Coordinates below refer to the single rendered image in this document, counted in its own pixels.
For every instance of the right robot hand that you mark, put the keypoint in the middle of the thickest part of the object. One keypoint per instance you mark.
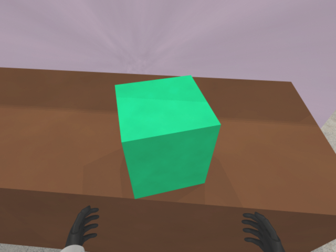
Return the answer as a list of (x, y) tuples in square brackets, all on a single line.
[(269, 241)]

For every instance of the left robot hand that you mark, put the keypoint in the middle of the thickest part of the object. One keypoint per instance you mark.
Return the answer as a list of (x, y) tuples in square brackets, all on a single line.
[(78, 229)]

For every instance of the carton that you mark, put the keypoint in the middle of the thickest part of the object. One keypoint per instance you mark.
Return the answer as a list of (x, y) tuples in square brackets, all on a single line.
[(168, 134)]

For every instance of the pedestal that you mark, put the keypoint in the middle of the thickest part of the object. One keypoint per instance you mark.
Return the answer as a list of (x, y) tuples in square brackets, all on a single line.
[(61, 151)]

